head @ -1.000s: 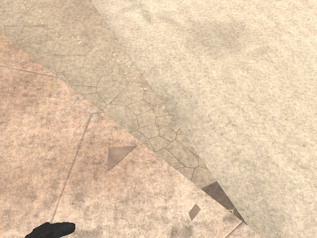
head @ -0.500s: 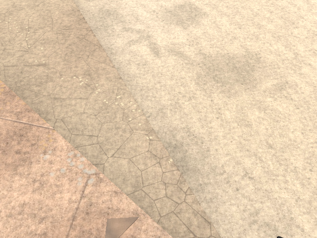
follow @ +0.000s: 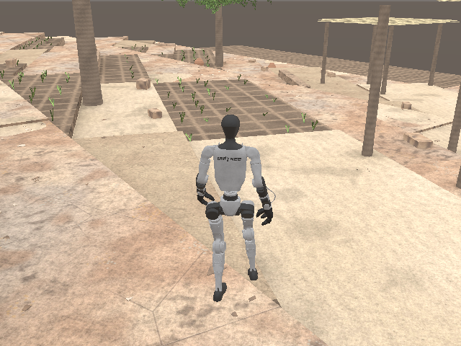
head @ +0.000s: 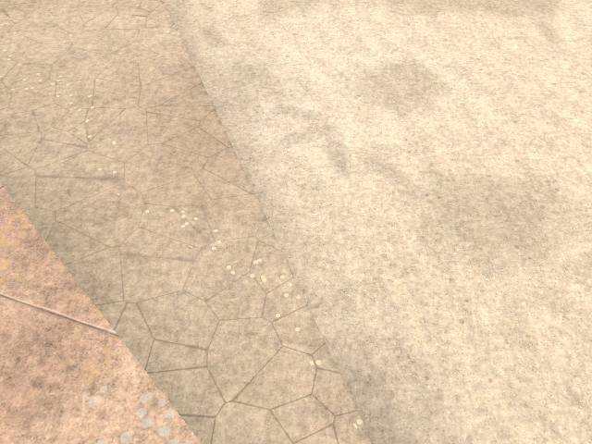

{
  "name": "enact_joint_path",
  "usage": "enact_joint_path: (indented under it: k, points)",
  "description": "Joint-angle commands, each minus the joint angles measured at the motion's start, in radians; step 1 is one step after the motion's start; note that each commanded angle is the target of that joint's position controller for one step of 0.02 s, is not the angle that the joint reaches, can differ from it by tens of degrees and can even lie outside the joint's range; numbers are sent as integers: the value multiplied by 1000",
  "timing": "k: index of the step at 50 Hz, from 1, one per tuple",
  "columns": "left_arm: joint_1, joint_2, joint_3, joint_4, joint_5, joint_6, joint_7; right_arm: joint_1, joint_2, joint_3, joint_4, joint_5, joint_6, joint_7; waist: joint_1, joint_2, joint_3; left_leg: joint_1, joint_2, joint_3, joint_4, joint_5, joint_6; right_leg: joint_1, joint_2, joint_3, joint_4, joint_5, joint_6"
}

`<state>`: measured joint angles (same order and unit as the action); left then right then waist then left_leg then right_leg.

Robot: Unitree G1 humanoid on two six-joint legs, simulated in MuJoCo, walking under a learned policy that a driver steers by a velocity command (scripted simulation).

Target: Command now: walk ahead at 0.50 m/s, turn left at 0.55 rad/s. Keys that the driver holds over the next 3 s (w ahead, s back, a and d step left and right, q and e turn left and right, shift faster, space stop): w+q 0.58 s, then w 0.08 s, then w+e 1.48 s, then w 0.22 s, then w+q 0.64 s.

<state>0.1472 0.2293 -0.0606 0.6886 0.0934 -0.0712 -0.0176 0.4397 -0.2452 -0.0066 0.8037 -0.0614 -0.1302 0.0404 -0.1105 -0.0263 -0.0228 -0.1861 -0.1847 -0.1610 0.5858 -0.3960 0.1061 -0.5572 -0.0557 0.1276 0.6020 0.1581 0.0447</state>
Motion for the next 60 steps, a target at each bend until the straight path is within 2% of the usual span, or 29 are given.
enact_joint_path:
  k: [1,4,6,7,8,9,10,12,13,16,20,24,25,26,31,34,35,36,37,38,39,40,41,42,44,49,54,55,60]
  points:
    - [-127,38,7,-72,-6,-13,-6,140,-117,-23,9,4,21,5,-48,44,82,-37,186,-255,63,71,130,-15,17,-19,-217,243,-15]
    - [-65,75,26,-58,-28,-21,-8,82,-149,-20,-3,7,37,23,31,32,102,-285,156,-294,182,28,83,326,24,-47,-253,271,-32]
    - [111,126,52,39,-40,-23,-10,43,-159,0,-15,35,53,16,117,-11,108,-290,111,-262,416,120,12,508,-31,-68,-417,409,-59]
    - [313,171,79,112,-51,-32,-13,26,-139,16,-34,18,58,30,198,-38,38,-418,87,-211,607,304,-55,764,-110,-56,-351,491,-125]
    - [548,172,93,144,-57,-29,-16,16,-66,36,-86,29,55,46,273,-189,-221,-609,5,-56,1007,-12,-124,1144,-266,24,-80,877,-297]
    - [548,250,112,108,-34,-12,-56,314,10,46,-62,24,37,59,164,-348,-497,-835,-53,29,1468,-528,-161,1423,-489,266,125,1247,-581]
    - [527,287,135,98,36,9,-62,233,-78,27,-84,41,43,78,214,-171,-292,-1059,15,43,1749,-456,-173,1253,-495,287,66,1037,-546]
    - [292,145,88,44,0,5,-59,34,-84,18,-146,17,40,42,154,12,-94,-1218,162,12,1725,-160,-177,807,-545,392,-170,70,-487]
    - [219,50,54,50,-13,-22,-49,-12,-18,45,-131,-8,48,20,91,66,-23,-1104,231,-5,1569,-8,-139,554,-427,269,-265,-143,-417]
    - [191,60,68,99,-36,-53,-19,-25,40,67,-123,-9,103,57,38,-30,115,-915,256,102,1487,-66,-112,126,-259,55,-422,-528,-335]
    - [345,74,63,171,32,-62,12,-188,42,78,-187,10,81,65,129,-38,111,-1183,285,61,1403,222,-55,351,-272,-18,-381,-367,-315]
    - [438,56,40,229,39,-52,11,-271,50,80,-216,16,87,71,152,-48,109,-1242,306,114,1260,309,-17,461,-261,-124,-378,-163,-293]
    - [373,72,54,263,-90,1,20,-439,131,72,-304,144,111,-12,141,-17,65,-1140,279,151,1377,114,-88,437,-248,-122,-366,-127,-204]
    - [366,70,49,262,-109,25,31,-458,145,90,-343,149,121,-37,127,-2,81,-1155,291,170,1366,70,-107,450,-235,-137,-368,-156,-177]
    - [442,113,78,294,-96,62,63,-572,155,102,-417,116,120,-26,163,-67,135,-1074,325,249,1027,-64,-70,624,-281,-196,-434,-27,-172]
    - [436,153,89,299,-98,76,53,-563,117,85,-404,103,102,-18,111,-165,41,-600,169,411,747,-242,10,569,-272,-308,-340,814,-204]
    - [361,280,113,257,90,-23,-30,-424,33,81,-371,72,94,41,57,-257,39,-446,122,249,531,-100,9,516,-356,-267,-332,966,-291]
    - [260,348,154,217,65,-53,-54,-240,-82,10,-294,52,76,42,-32,-182,-73,-199,81,246,443,-2,33,503,-304,-324,-129,949,-259]
    - [307,199,118,165,42,-74,-74,-9,-153,-12,-195,40,65,31,-54,90,-358,362,267,-128,417,149,167,45,-152,-281,220,394,-155]
    - [288,195,129,164,-16,-64,-84,245,-212,-34,-136,-35,81,19,-136,167,-492,503,442,-604,101,371,219,-121,10,-73,525,-496,-83]
    - [293,104,133,160,-132,-46,-59,136,-209,-67,-102,38,89,-42,-68,192,-345,344,550,-685,-13,459,233,-161,141,65,834,-560,-73]
    - [239,43,115,118,-121,-24,-39,-27,-161,-50,-114,43,87,-53,19,110,-146,69,562,-524,-20,310,213,-183,70,38,901,-502,-75]
    - [54,56,107,53,-57,-56,-26,19,-51,7,-48,5,29,12,-18,133,91,-247,455,-313,76,76,167,-258,45,108,926,-320,-106]
    - [106,9,95,57,-23,-50,-13,-80,14,8,-32,11,10,23,79,100,50,-320,436,-164,84,47,121,-196,13,79,873,-283,-132]
    - [228,-55,66,118,-17,-36,-31,-187,103,29,-17,14,11,18,169,61,8,-429,414,-73,8,28,33,-134,-28,67,730,-182,-152]
    - [73,80,112,118,-42,-74,-65,-137,55,27,45,-41,7,-34,125,106,-51,-325,384,119,-26,150,16,-170,5,17,513,27,-105]
    - [-88,29,92,91,-40,-54,-68,86,33,44,144,-48,17,-34,59,87,41,-86,467,120,-30,277,99,-277,-37,-5,256,103,-97]
    - [-155,42,105,25,-155,5,-49,32,-46,-5,120,89,26,-86,64,24,104,-211,448,133,-10,361,57,-199,29,17,276,171,-94]
    - [-245,4,100,-54,-129,81,-67,59,-29,-27,88,79,60,-133,8,52,114,-16,474,234,117,272,10,-214,-3,-65,78,121,-64]
